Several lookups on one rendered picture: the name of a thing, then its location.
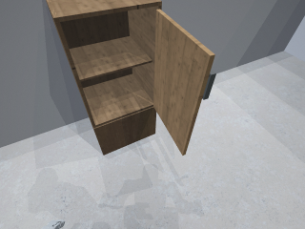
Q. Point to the handle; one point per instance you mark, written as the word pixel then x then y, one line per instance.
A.
pixel 209 85

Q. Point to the robot left hand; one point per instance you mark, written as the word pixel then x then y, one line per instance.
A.
pixel 55 224

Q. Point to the cupboard door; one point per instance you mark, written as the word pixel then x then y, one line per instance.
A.
pixel 182 66

